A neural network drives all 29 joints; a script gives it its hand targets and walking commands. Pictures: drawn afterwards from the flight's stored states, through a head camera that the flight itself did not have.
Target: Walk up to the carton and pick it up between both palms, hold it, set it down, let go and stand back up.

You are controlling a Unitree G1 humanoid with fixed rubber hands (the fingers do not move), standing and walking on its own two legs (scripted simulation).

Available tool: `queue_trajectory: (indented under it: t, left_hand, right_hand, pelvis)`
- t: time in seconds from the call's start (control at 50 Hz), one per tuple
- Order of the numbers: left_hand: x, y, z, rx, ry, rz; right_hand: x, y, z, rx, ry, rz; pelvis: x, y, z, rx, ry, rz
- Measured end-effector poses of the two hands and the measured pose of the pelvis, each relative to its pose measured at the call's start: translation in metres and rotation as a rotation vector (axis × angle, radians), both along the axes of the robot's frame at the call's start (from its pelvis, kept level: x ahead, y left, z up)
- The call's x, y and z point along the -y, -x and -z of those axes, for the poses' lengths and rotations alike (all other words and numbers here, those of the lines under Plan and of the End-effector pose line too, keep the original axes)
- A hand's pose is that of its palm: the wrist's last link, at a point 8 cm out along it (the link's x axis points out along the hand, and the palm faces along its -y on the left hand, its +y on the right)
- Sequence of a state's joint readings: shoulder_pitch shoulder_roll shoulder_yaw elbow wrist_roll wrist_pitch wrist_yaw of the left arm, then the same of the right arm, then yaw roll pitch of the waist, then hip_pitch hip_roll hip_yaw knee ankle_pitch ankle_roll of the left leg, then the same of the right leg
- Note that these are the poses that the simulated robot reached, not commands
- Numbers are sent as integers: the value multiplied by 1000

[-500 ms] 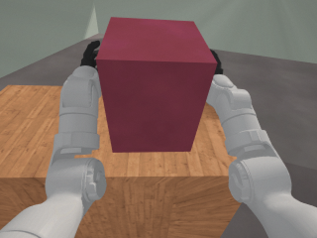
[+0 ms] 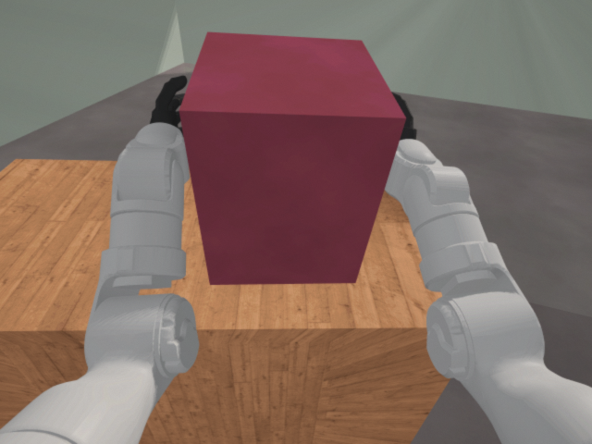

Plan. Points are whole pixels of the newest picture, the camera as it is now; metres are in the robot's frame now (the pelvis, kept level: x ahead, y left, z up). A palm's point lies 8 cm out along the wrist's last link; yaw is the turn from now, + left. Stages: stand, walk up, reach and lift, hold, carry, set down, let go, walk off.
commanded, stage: hold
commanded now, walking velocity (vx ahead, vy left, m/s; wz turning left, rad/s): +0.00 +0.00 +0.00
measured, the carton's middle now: (285, 163) +0.39 +0.00 +0.24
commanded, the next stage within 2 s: set down in 0.02 s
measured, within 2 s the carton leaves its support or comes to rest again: neither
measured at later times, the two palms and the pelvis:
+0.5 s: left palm (168, 133) +0.41 +0.15 +0.28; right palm (387, 155) +0.39 -0.14 +0.25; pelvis +0.01 +0.00 +0.00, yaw +0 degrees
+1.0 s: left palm (184, 148) +0.43 +0.14 +0.24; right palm (387, 180) +0.40 -0.15 +0.21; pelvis +0.03 +0.00 +0.00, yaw +0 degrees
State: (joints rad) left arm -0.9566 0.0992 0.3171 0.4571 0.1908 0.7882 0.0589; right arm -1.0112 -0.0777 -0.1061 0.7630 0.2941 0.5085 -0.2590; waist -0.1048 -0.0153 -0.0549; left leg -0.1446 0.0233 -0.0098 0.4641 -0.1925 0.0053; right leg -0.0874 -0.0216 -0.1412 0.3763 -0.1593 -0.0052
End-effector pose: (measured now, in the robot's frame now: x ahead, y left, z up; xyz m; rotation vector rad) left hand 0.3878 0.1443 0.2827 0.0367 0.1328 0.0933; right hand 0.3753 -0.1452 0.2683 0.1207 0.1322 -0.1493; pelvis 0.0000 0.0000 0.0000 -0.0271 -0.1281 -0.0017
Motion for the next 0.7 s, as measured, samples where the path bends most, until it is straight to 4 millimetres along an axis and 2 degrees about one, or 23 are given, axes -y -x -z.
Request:
queue_trajectory:
  t: [0.14, 0.22, 0.28, 0.34, 0.42, 0.6, 0.7]
  left_hand:
    - [1, 2, -4, 14, -6, 2]
    - [-1, 2, -8, 54, 13, 2]
    - [-4, -2, -10, 92, 53, 9]
    - [-8, -8, -6, 104, 84, 16]
    - [-8, -17, 2, 96, 96, 26]
    - [3, -37, 11, 83, 51, 65]
    - [13, -46, 16, 85, 16, 90]
  right_hand:
    - [1, 2, -3, 13, 2, 4]
    - [0, 3, -13, 54, 32, 8]
    - [-3, 0, -23, 95, 95, 9]
    - [-7, -5, -23, 110, 120, 9]
    - [-7, -12, -8, 105, 121, 16]
    - [1, -23, 43, 92, 83, 40]
    - [8, -26, 56, 98, 32, 66]
  pelvis:
    - [0, 0, 0, 3, 0, 0]
    - [0, 1, 0, 5, 0, 0]
    - [0, 0, 0, 5, 0, 0]
    - [0, -2, 0, 6, 0, 0]
    - [0, -8, 0, 12, 0, -1]
    - [1, -22, 0, 39, -1, -3]
    - [1, -28, 0, 38, -1, -3]
